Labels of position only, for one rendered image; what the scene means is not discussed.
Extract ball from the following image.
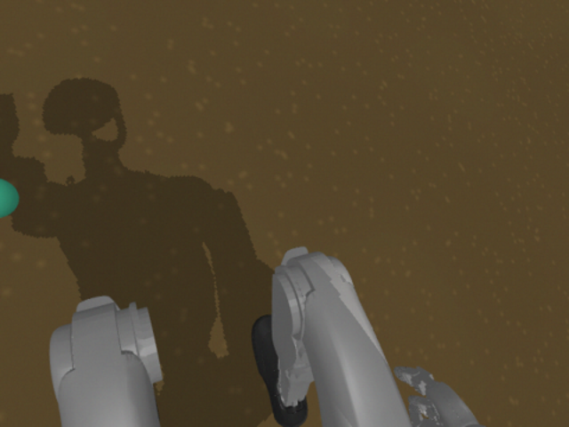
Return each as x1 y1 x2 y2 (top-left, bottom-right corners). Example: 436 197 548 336
0 179 19 218

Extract right robot hand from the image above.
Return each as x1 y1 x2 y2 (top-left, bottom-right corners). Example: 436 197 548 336
394 367 479 427

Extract right robot foot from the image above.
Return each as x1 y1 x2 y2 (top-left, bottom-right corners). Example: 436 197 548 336
252 315 308 427

